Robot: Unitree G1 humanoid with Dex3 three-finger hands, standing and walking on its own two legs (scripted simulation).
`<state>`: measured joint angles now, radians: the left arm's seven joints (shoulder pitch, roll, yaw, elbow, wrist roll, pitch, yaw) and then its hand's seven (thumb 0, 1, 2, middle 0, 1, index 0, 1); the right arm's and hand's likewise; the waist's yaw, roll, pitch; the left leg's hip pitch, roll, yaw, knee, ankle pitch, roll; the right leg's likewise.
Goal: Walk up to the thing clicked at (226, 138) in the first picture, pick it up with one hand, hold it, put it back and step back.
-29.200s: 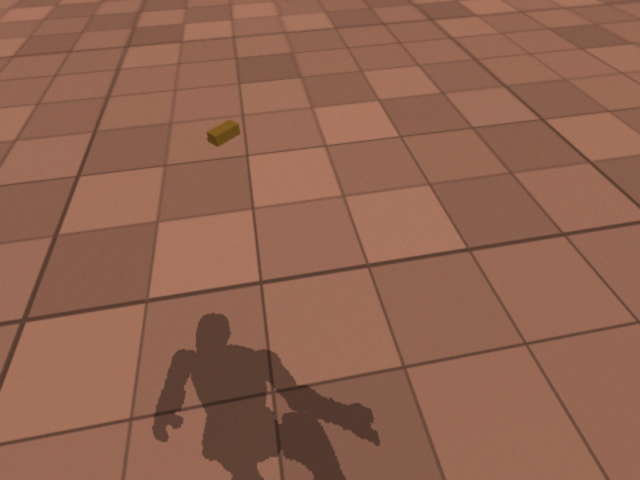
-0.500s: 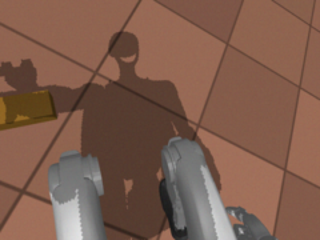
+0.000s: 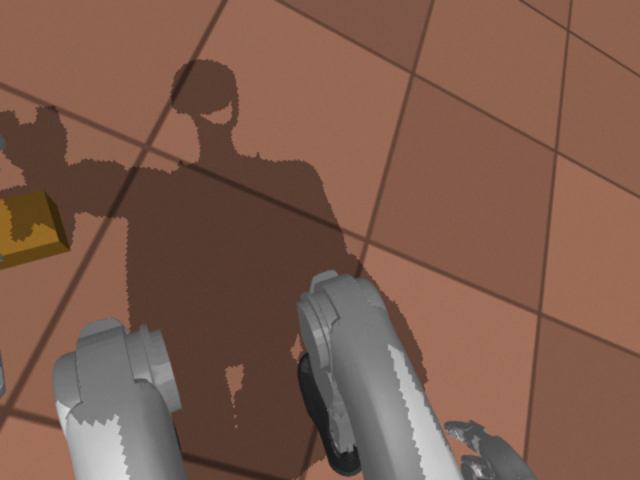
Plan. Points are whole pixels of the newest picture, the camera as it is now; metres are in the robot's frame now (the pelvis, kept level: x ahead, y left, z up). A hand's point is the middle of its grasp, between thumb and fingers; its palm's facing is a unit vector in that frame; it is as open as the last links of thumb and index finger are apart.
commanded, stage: approach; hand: left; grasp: from above
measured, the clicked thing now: out of the picture +0.46 +0.35 -0.29
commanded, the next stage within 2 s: close in in 0.24 s
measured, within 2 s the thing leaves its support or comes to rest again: neither
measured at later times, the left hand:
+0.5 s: hand out of the picture +0.44 +0.35 -0.15, palm faces -0.45 -0.11 -0.89, open 14.4 cm
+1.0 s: hand out of the picture +0.44 +0.34 -0.23, palm faces -0.40 -0.10 -0.91, open 14.3 cm
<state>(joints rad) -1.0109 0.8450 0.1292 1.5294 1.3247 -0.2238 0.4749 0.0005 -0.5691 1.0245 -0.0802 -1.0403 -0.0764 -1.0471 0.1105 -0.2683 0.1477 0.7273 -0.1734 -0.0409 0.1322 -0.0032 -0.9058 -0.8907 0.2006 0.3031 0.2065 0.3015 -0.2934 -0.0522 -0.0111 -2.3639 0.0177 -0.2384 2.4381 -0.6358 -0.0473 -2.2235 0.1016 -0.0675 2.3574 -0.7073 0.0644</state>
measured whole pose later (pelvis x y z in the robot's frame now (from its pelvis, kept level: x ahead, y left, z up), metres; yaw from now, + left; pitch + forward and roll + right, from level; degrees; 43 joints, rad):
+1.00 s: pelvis +0.00 +0.00 -0.02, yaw -2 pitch +28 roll -12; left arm -1.01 0.96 0.12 1.69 1.32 -0.23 0.61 0.00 -0.54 1.02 -0.08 -0.98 -0.07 -0.99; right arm 0.08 -0.28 0.23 0.75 -0.25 -0.12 0.16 0.00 -0.89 -0.89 0.20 0.30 0.21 0.30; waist -0.33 -0.12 0.08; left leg -2.39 0.01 -0.28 2.52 -0.64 -0.05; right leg -2.24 0.12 -0.09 2.41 -0.70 0.08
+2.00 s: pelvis +0.00 +0.01 -0.02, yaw -5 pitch +26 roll -15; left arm -0.98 1.04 0.17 1.70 1.25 -0.21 0.61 0.00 -0.36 0.89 -0.18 -0.94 -0.19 -0.93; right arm 0.05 -0.31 0.30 0.69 -0.29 -0.20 0.21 0.00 -0.90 -0.89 0.20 0.30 0.21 0.30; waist -0.35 -0.15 0.14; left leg -2.36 0.04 -0.32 2.57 -0.69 -0.03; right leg -2.20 0.13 -0.13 2.40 -0.71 0.08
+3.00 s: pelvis +0.00 +0.01 -0.02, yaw -5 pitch +26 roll -14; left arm -0.96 1.05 0.18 1.67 1.23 -0.24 0.58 0.01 -0.01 0.52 -0.53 -0.70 -0.58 -0.67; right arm 0.06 -0.33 0.29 0.69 -0.28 -0.22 0.23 0.00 -0.89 -0.89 0.20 0.30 0.21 0.30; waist -0.34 -0.15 0.16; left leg -2.35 0.04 -0.33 2.56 -0.70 -0.04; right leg -2.20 0.12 -0.13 2.41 -0.71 0.09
